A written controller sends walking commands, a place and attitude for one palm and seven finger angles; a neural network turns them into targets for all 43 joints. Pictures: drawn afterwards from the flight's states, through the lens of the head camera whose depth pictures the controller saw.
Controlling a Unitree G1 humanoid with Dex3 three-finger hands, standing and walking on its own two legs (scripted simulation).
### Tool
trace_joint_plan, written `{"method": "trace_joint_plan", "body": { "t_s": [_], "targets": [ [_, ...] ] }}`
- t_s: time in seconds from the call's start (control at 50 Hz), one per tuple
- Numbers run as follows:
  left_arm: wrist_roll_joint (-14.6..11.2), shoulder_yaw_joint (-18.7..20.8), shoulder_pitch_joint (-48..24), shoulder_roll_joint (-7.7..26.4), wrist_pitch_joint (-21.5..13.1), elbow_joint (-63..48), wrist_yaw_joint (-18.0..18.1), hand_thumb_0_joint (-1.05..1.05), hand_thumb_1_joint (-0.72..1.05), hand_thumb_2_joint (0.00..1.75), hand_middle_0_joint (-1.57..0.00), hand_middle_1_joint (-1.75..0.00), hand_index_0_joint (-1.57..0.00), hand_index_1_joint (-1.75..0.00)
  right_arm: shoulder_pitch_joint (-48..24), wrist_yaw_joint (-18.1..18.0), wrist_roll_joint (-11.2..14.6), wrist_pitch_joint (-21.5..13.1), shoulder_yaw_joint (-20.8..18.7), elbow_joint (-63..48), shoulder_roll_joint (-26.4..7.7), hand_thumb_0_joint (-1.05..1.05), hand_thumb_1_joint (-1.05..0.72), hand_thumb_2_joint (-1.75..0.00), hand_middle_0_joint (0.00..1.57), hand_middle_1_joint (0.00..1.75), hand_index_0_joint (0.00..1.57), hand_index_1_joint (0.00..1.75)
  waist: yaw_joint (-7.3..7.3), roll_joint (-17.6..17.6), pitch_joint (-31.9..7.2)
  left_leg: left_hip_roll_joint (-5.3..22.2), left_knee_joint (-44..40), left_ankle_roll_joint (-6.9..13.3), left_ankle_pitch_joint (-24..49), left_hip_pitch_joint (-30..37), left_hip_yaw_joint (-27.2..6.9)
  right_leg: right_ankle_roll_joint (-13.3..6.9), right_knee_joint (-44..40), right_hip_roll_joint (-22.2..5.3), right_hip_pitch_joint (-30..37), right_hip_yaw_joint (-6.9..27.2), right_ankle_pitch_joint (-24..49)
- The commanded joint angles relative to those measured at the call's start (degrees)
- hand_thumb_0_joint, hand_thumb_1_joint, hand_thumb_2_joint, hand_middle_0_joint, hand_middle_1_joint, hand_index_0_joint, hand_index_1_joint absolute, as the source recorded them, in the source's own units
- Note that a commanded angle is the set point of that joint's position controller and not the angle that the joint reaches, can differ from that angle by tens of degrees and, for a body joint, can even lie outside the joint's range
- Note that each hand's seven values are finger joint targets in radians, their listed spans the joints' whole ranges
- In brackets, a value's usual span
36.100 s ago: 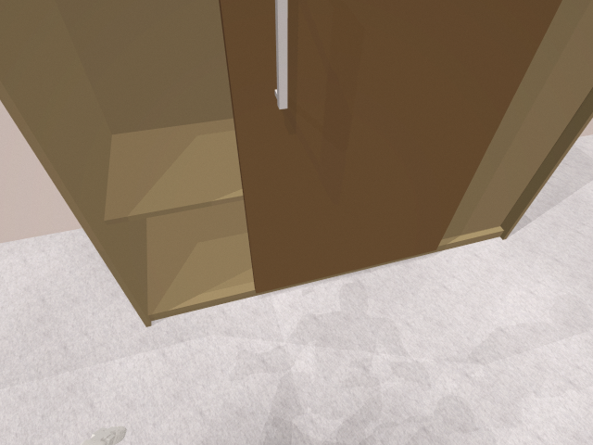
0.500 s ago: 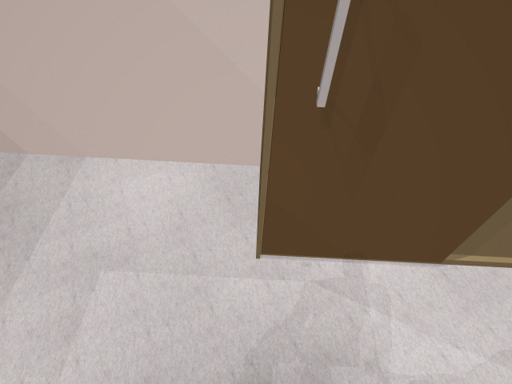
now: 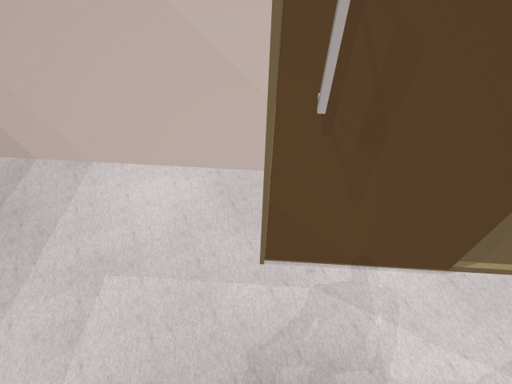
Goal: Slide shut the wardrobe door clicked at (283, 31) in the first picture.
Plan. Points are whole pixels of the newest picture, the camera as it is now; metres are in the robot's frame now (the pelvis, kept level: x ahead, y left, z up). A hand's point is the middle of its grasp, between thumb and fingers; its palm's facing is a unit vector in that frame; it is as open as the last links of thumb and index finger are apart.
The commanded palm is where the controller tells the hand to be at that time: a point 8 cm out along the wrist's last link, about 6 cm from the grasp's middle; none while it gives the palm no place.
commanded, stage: look to check the result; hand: right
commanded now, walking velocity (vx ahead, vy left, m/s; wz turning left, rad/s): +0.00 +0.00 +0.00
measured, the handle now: (334, 37) +0.67 -0.09 +0.22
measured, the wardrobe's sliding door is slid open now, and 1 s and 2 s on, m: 0.00 0.00 0.00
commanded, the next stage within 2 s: stand and wait in 0.52 s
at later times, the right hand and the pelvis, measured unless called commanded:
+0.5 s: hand out of the picture +0.06 -0.21 -0.17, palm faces -0.01 +0.97 -0.25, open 7.4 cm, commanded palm none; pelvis +0.02 +0.00 +0.00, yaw +0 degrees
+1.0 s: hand out of the picture +0.09 -0.23 -0.16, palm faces -0.02 +0.95 -0.30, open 7.4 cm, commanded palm none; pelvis +0.02 +0.00 +0.00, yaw +0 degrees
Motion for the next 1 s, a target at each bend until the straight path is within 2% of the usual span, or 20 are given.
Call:
{"method": "trace_joint_plan", "body": {
  "t_s": [0.0, 0.12, 0.22, 0.28, 0.38, 0.44, 0.58, 0.64, 0.68, 0.74, 0.78, 0.92, 0.98],
  "targets": [
    [0.1, 1.2, 2.2, 7.4, -1.0, -1.8, 0.2, 0.0, 0.9, 0.9, -0.2, -0.3, -0.2, -0.3, 2.0, -0.2, 0.1, -0.7, -1.4, -1.5, -7.5, 0.0, -0.9, -0.9, 0.2, 0.3, 0.2, 0.3, -0.16, -0.3, -0.2, 5.3, -4.3, 2.4, 3.4, -2.8, -5.4, 0.6, -4.9, -8.3, 2.5, 8.6, 3.9],
    [0.1, 1.3, 0.8, 8.8, -1.4, -2.0, 0.2, 0.0, 0.9, 0.9, -0.2, -0.3, -0.2, -0.3, 0.8, -0.1, 0.1, -0.9, -1.7, -1.6, -8.8, 0.0, -0.9, -0.9, 0.2, 0.3, 0.2, 0.3, -0.22, -0.2, -2.1, 5.8, -4.3, 2.3, 5.8, -1.2, -5.4, 0.5, -4.4, -8.6, 4.3, 8.6, 8.0],
    [0.1, 1.4, -0.9, 9.9, -1.2, -2.0, 0.1, 0.0, 0.9, 0.9, -0.2, -0.3, -0.2, -0.3, -0.8, 0.0, 0.1, -0.8, -1.7, -1.6, -9.7, 0.0, -0.9, -0.9, 0.2, 0.3, 0.2, 0.3, -0.09, 0.1, 0.0, 5.8, -4.9, 2.3, 4.9, -2.0, -5.5, 0.7, -5.1, -8.7, 3.9, 8.7, 6.9],
    [0.0, 1.5, -1.5, 11.0, -1.3, -2.1, 0.0, 0.0, 0.9, 0.9, -0.2, -0.3, -0.2, -0.3, -1.1, 0.0, 0.0, -0.9, -1.9, -1.9, -10.9, 0.0, -0.9, -0.9, 0.2, 0.3, 0.2, 0.3, -0.21, -0.5, -2.0, 6.0, -5.0, 2.3, 5.9, -0.7, -5.6, 0.7, -4.9, -8.8, 4.8, 8.9, 8.3],
    [0.0, 1.6, -3.0, 12.5, -1.5, -2.4, 0.0, 0.0, 0.9, 0.9, -0.2, -0.3, -0.2, -0.3, -2.7, 0.1, 0.0, -1.0, -2.1, -2.4, -12.2, 0.0, -0.9, -0.9, 0.2, 0.3, 0.2, 0.3, -0.19, -0.7, -3.0, 6.2, -4.8, 2.2, 7.8, 0.3, -5.6, 0.8, -4.9, -9.1, 5.9, 9.0, 11.3],
    [0.0, 1.6, -4.2, 13.1, -1.5, -2.3, -0.1, 0.0, 0.9, 0.9, -0.2, -0.3, -0.2, -0.3, -4.0, 0.3, 0.1, -1.0, -2.2, -2.5, -13.0, 0.0, -0.9, -0.9, 0.2, 0.3, 0.2, 0.3, -0.18, -0.4, -1.7, 6.4, -5.4, 2.1, 7.4, 0.0, -5.6, 1.0, -5.5, -9.2, 5.5, 9.1, 10.5],
    [-0.1, 1.8, -5.6, 15.0, -1.8, -2.7, -0.2, 0.0, 0.9, 0.9, -0.2, -0.3, -0.2, -0.3, -5.2, 0.2, 0.1, -1.3, -2.5, -3.1, -14.9, 0.0, -0.9, -0.9, 0.2, 0.3, 0.2, 0.3, -0.22, 0.1, -5.2, 6.8, -5.0, 2.3, 11.9, 2.4, -5.5, 1.0, -4.6, -9.4, 7.9, 9.1, 15.9],
    [0.0, 1.8, -6.3, 15.6, -1.7, -2.7, -0.2, 0.0, 0.9, 0.9, -0.2, -0.3, -0.2, -0.3, -6.1, 0.3, 0.1, -1.2, -2.5, -3.2, -15.3, 0.0, -0.9, -0.9, 0.2, 0.3, 0.2, 0.3, -0.09, -0.3, -3.9, 6.9, -5.4, 2.2, 11.4, 1.9, -5.4, 1.2, -5.1, -9.4, 7.7, 9.2, 15.4],
    [-0.1, 1.8, -6.6, 16.1, -1.7, -2.7, -0.2, 0.0, 0.9, 0.9, -0.2, -0.3, -0.2, -0.3, -6.1, 0.3, 0.0, -1.3, -2.6, -3.3, -15.9, 0.0, -0.9, -0.9, 0.2, 0.3, 0.2, 0.3, -0.18, 0.3, -4.7, 7.0, -5.5, 2.3, 12.3, 2.4, -5.5, 1.2, -4.9, -9.5, 8.2, 9.2, 16.2],
    [-0.1, 1.8, -7.4, 16.6, -1.7, -2.7, -0.3, 0.0, 0.9, 0.9, -0.2, -0.3, -0.2, -0.3, -7.0, 0.4, 0.1, -1.2, -2.5, -3.4, -16.3, 0.0, -0.9, -0.9, 0.2, 0.3, 0.2, 0.3, -0.13, -0.8, -3.1, 7.1, -6.2, 2.2, 10.1, 1.9, -5.7, 1.4, -6.0, -9.5, 7.6, 9.3, 14.1],
    [-0.2, 1.8, -7.6, 17.1, -1.7, -2.9, -0.4, 0.0, 0.9, 0.9, -0.2, -0.3, -0.2, -0.3, -6.9, 0.5, 0.1, -1.3, -2.5, -3.5, -16.9, 0.0, -0.9, -0.9, 0.2, 0.3, 0.2, 0.3, -0.24, -0.3, -4.6, 7.1, -6.3, 2.2, 10.6, 2.7, -5.8, 1.4, -5.7, -9.6, 8.2, 9.4, 14.4],
    [-0.2, 1.9, -8.5, 18.1, -1.8, -3.0, -0.4, 0.0, 0.9, 0.9, -0.2, -0.3, -0.2, -0.3, -8.0, 0.5, 0.1, -1.3, -2.5, -3.6, -17.8, 0.0, -0.9, -0.9, 0.2, 0.3, 0.2, 0.3, -0.15, -0.4, -5.2, 7.3, -6.1, 2.2, 12.1, 3.0, -5.7, 1.5, -5.8, -9.8, 9.2, 9.3, 16.7],
    [-0.3, 1.9, -8.7, 18.5, -1.8, -3.1, -0.5, 0.0, 0.9, 0.9, -0.2, -0.3, -0.2, -0.3, -8.1, 0.5, 0.0, -1.4, -2.6, -3.8, -18.2, 0.0, -0.9, -0.9, 0.2, 0.3, 0.2, 0.3, -0.12, 0.6, -5.4, 7.3, -6.5, 2.2, 12.7, 3.2, -5.8, 1.5, -5.7, -9.9, 9.3, 9.3, 16.4]
  ]
}}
